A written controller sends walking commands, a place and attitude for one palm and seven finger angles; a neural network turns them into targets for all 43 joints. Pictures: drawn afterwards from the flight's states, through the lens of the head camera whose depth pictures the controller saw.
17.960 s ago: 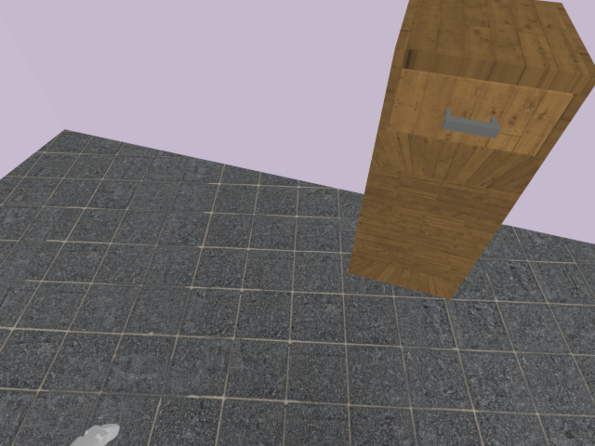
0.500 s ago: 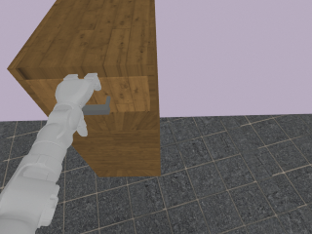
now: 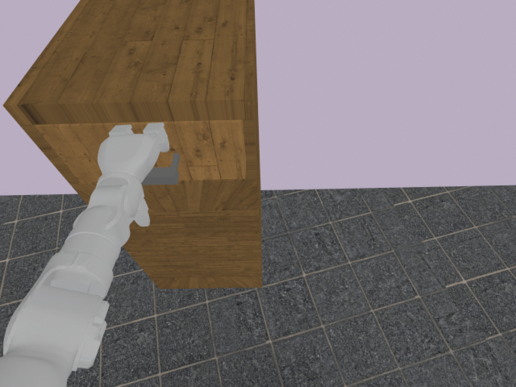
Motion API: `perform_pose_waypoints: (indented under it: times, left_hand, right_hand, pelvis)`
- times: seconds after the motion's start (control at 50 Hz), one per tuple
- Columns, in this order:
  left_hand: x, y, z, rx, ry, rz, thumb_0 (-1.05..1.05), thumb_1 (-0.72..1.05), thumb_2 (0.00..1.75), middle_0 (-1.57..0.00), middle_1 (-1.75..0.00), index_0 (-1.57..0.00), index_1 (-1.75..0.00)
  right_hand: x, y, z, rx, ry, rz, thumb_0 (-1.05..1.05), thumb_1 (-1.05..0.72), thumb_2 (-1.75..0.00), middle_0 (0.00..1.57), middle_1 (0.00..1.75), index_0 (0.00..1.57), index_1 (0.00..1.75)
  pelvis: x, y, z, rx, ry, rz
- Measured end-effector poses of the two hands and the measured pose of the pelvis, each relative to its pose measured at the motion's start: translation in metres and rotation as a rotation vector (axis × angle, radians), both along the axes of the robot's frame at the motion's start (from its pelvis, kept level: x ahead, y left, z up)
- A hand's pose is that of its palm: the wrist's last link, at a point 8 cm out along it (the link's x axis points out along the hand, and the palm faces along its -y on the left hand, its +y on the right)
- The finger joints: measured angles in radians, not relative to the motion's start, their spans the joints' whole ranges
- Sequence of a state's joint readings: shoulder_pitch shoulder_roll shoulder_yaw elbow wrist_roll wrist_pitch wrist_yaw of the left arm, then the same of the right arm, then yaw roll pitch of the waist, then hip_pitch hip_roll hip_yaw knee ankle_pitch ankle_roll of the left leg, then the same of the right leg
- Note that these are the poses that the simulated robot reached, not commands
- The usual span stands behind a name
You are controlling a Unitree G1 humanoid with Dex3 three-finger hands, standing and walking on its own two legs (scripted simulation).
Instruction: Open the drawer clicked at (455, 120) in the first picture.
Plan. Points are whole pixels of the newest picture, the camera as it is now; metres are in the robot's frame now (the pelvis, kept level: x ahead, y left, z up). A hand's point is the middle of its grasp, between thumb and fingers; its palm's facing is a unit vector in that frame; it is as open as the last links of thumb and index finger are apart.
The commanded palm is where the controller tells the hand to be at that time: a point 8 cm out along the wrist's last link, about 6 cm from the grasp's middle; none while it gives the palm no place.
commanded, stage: lower the fingers behind the handle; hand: left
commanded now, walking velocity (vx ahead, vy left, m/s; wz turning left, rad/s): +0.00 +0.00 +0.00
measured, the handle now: (147, 167) +0.50 +0.22 +0.02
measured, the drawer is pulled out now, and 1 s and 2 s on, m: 0.00 0.00 0.00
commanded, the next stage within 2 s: close the thumb around the handle in 0.98 s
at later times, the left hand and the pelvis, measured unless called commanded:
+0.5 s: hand (145, 191) +0.45 +0.22 +0.01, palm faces -0.05 -0.05 -1.00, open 13.7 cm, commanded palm +0.43 +0.22 +0.06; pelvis +0.00 +0.01 -0.01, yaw +0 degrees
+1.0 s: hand (147, 193) +0.45 +0.21 +0.00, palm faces -0.06 -0.03 -1.00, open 13.7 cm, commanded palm +0.43 +0.21 +0.05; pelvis -0.01 +0.01 -0.02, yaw +0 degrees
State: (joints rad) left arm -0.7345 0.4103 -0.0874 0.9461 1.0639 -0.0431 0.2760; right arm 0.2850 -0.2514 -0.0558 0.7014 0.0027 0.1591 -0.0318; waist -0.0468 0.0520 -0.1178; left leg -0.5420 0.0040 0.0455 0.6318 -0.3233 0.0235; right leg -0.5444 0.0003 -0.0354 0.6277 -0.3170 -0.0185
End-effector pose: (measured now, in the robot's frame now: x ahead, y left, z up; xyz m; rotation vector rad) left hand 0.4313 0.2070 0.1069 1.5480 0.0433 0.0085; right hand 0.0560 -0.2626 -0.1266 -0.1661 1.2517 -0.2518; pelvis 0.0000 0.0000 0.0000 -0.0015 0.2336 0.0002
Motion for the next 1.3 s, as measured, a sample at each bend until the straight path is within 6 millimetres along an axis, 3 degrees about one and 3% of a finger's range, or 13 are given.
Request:
perform_pose_waypoints:
  times: [0.12, 0.22, 0.32, 0.46, 0.88, 1.12, 1.3]
  left_hand:
    - [-0.006, 0.003, -0.020, -0.005, 0.080, -0.015, 0.00, -0.48, 0.30, -0.32, -1.20, -0.32, -1.22]
    - [-0.008, 0.008, -0.027, -0.017, 0.032, -0.046, 0.00, -0.48, 0.30, -0.32, -1.20, -0.32, -1.21]
    - [-0.006, 0.015, -0.035, 0.000, 0.014, -0.016, 0.00, -0.48, 0.30, -0.32, -1.20, -0.32, -1.20]
    - [0.001, 0.010, -0.046, -0.027, 0.038, -0.008, 0.00, -0.48, 0.30, -0.32, -1.20, -0.32, -1.20]
    - [0.002, 0.010, -0.048, -0.013, 0.014, -0.008, 0.00, -0.48, 0.30, -0.33, -1.21, -0.33, -1.24]
    - [0.001, 0.005, -0.055, -0.017, 0.024, -0.032, 0.00, -0.48, 0.30, -0.33, -1.21, -0.33, -1.21]
    - [0.000, 0.002, -0.055, -0.007, 0.009, -0.007, 0.00, -0.27, 0.39, -0.34, -1.23, -0.34, -1.22]
  right_hand:
    - [-0.004, -0.003, 0.002, -0.020, -0.019, -0.014, 0.00, -0.91, -0.90, 0.20, 0.30, 0.20, 0.30]
    - [-0.014, -0.007, 0.000, -0.041, 0.012, -0.011, 0.00, -0.91, -0.90, 0.20, 0.30, 0.20, 0.30]
    - [-0.025, -0.009, -0.005, -0.042, 0.057, -0.015, 0.00, -0.91, -0.90, 0.20, 0.30, 0.20, 0.30]
    - [-0.036, -0.004, -0.007, -0.038, 0.087, -0.038, 0.00, -0.91, -0.90, 0.20, 0.30, 0.20, 0.30]
    - [-0.035, 0.009, -0.010, -0.033, 0.060, -0.023, 0.00, -0.91, -0.90, 0.20, 0.30, 0.20, 0.30]
    - [-0.048, 0.007, -0.011, -0.039, 0.077, -0.038, 0.00, -0.91, -0.90, 0.20, 0.30, 0.20, 0.30]
    - [-0.048, 0.008, -0.016, -0.012, 0.105, -0.043, 0.00, -0.91, -0.90, 0.20, 0.30, 0.20, 0.30]
  pelvis:
    - [-0.003, -0.001, -0.001, -0.001, 0.003, -0.004]
    - [-0.004, -0.001, -0.005, -0.003, 0.024, -0.001]
    - [-0.005, 0.001, -0.009, -0.008, 0.048, 0.004]
    - [-0.003, 0.004, -0.011, -0.012, 0.061, -0.003]
    - [-0.012, 0.012, -0.016, -0.019, 0.073, 0.001]
    - [-0.012, 0.013, -0.018, -0.020, 0.079, -0.006]
    - [-0.007, 0.010, -0.017, -0.018, 0.074, -0.004]
